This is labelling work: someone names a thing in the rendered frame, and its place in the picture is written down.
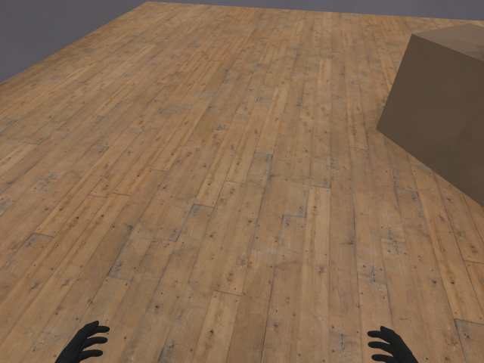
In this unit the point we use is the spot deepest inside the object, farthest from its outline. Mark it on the robot left hand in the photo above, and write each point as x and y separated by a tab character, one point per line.
73	352

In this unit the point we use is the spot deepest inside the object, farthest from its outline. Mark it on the pedestal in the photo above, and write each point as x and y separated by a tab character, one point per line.
435	108

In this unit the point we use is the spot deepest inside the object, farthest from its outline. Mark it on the robot right hand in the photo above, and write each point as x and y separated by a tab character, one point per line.
400	352

